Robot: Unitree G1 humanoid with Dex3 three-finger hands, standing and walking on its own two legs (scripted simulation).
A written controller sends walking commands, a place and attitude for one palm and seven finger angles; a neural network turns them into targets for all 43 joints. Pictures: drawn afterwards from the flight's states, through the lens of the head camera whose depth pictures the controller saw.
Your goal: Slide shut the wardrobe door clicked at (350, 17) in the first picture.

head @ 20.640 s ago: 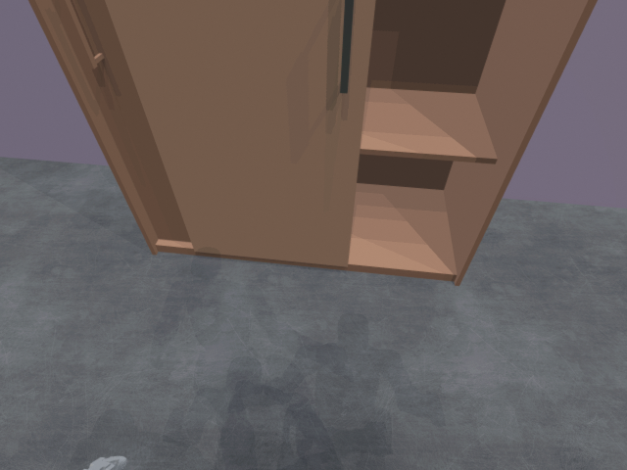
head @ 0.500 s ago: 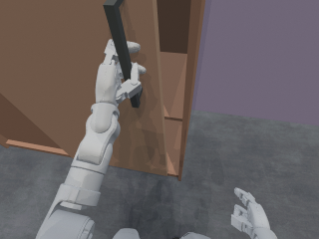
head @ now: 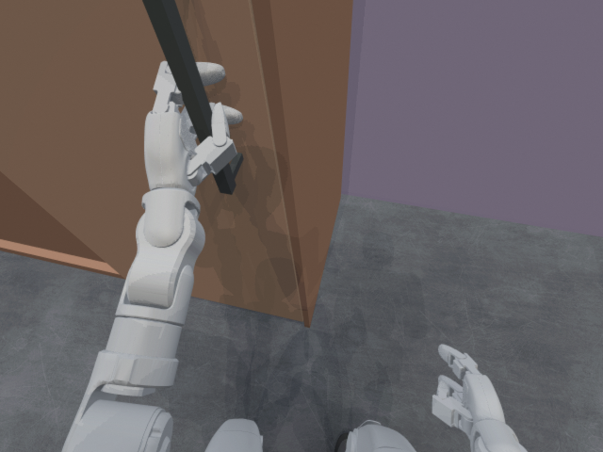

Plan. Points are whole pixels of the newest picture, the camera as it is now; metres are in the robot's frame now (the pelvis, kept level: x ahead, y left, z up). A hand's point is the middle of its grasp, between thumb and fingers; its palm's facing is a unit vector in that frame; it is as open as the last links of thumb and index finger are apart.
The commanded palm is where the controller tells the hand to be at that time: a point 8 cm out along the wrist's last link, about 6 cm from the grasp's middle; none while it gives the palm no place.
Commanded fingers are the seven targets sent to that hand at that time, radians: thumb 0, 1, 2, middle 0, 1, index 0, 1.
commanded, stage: step sideways, sliding the door along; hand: left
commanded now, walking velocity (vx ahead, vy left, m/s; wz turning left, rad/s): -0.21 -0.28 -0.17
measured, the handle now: (208, 102) +0.44 +0.17 +0.19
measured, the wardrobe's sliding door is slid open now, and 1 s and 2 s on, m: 0.00 0.00 0.00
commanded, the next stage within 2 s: stop walking and hold the door there in 0.16 s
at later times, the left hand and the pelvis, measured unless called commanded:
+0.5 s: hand (226, 141) +0.40 +0.14 +0.17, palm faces +0.44 -0.86 -0.24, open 6.3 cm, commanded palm +0.36 +0.16 +0.17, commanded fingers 0.00 0.90 0.90 -0.45 -1.40 -0.45 -1.40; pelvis +0.02 -0.10 +0.02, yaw -4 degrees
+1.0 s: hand (222, 144) +0.39 +0.14 +0.17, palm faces +0.32 -0.92 -0.23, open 6.3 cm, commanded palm +0.36 +0.17 +0.17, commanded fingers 0.00 0.90 0.90 -0.45 -1.40 -0.45 -1.40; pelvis +0.02 -0.07 +0.02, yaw -7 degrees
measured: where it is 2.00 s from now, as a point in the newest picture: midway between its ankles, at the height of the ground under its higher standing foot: outside the picture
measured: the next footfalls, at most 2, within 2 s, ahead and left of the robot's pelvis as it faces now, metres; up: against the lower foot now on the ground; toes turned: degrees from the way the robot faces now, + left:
left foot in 0.52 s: +0.05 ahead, +0.04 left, +0.00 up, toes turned +2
right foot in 1.76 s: +0.08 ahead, -0.13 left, +0.00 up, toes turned -8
